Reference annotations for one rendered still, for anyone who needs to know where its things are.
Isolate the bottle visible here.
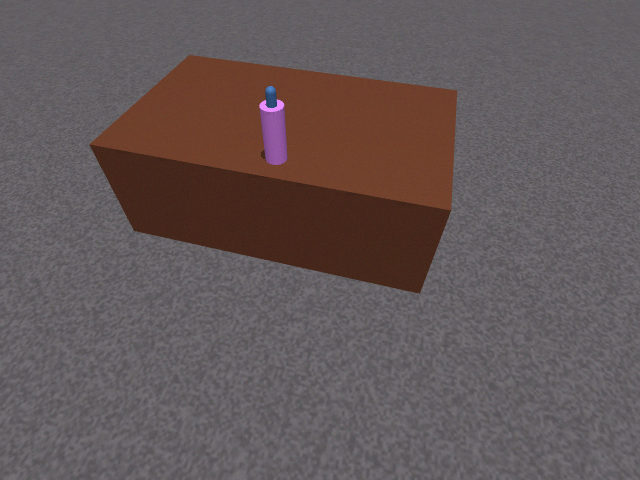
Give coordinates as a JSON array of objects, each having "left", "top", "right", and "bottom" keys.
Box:
[{"left": 259, "top": 86, "right": 288, "bottom": 165}]

